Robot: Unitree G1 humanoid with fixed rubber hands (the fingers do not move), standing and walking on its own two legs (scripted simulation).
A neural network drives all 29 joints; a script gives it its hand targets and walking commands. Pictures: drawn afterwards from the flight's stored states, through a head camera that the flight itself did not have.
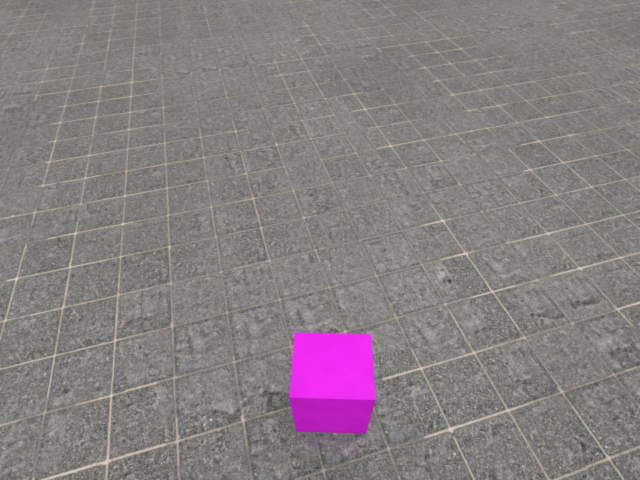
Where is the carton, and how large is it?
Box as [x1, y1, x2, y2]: [289, 332, 374, 433]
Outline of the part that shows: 295,332 289,397 296,431 365,433 374,402 370,334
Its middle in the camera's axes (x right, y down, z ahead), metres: +0.04 +0.41 +1.11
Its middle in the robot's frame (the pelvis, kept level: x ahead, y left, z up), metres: +0.47 +0.00 -0.63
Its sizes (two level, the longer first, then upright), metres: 0.211 0.177 0.294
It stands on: the floor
